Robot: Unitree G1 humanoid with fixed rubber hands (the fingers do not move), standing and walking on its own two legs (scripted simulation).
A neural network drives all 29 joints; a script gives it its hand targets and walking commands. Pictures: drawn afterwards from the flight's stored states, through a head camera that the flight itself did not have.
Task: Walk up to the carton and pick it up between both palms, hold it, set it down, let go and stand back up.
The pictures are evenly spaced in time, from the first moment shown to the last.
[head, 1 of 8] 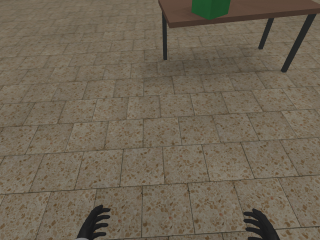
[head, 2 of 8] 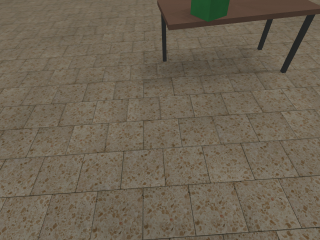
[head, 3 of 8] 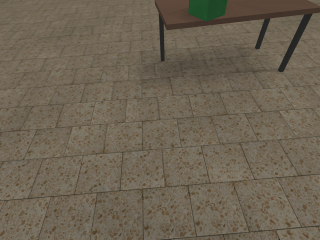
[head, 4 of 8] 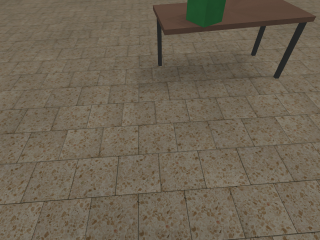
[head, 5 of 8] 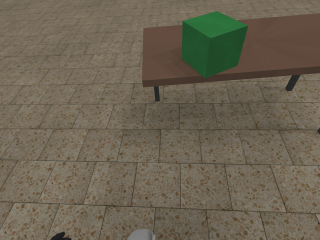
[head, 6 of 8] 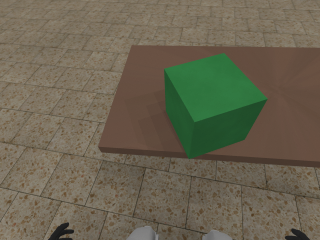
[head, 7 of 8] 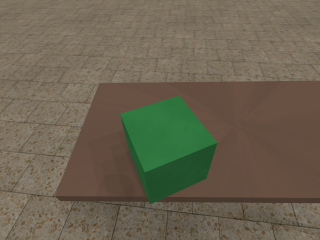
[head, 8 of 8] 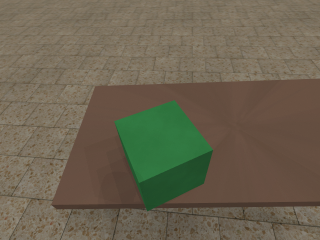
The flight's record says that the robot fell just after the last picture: no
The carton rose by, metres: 0.00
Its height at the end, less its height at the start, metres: +0.00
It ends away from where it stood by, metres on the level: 0.00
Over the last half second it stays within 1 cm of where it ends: yes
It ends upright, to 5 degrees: yes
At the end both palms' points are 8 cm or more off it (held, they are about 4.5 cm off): yes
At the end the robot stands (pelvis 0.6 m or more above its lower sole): yes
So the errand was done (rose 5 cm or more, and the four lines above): no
